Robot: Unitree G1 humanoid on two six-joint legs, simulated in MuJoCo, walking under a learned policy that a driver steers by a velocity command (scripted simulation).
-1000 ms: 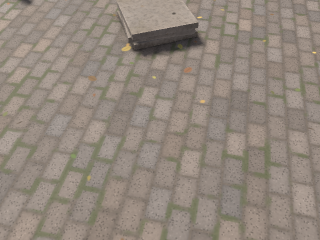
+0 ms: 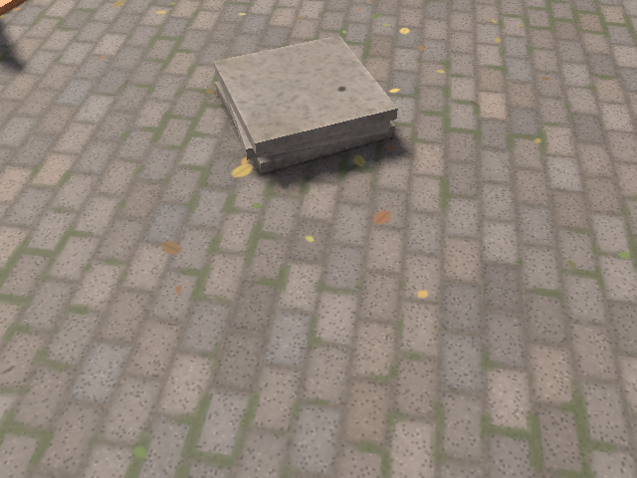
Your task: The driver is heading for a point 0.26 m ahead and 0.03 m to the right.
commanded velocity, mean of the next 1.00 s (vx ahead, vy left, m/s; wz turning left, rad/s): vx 0.24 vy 0.00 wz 0.00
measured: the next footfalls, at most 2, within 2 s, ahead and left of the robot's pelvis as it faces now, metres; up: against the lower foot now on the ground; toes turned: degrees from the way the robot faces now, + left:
right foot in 0.14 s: +0.34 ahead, -0.10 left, +0.00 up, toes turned -4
left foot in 0.58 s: +0.49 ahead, +0.11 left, +0.00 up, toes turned +0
